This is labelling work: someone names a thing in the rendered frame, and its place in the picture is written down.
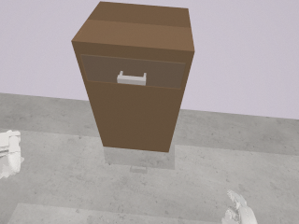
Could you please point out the robot left hand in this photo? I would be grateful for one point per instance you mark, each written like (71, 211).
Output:
(10, 154)

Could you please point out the cabinet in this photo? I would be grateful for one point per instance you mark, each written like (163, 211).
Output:
(134, 116)

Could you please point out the handle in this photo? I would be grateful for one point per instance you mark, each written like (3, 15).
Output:
(131, 79)

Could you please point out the robot right hand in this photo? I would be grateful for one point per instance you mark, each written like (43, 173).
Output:
(244, 214)

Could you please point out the drawer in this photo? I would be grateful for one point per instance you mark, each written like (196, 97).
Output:
(158, 73)

